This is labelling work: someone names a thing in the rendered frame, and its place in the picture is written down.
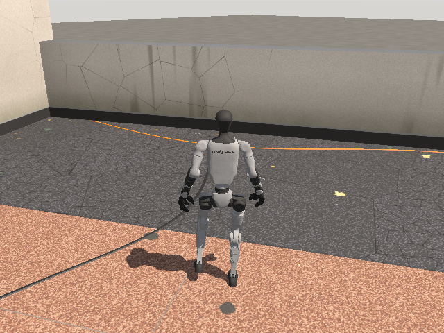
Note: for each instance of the left robot forearm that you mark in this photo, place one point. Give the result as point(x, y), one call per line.
point(189, 181)

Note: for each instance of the robot left upper arm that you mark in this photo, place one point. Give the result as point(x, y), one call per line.
point(197, 157)

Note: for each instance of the robot left hand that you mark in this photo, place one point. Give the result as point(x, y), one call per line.
point(183, 201)

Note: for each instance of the left robot thigh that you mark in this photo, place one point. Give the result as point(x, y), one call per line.
point(205, 202)

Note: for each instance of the robot right upper arm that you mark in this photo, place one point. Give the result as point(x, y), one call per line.
point(248, 158)

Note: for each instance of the robot right hand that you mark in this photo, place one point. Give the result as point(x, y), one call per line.
point(261, 198)

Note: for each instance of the humanoid robot torso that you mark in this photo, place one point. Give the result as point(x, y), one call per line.
point(222, 161)

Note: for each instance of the right robot forearm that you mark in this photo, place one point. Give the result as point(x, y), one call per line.
point(257, 184)

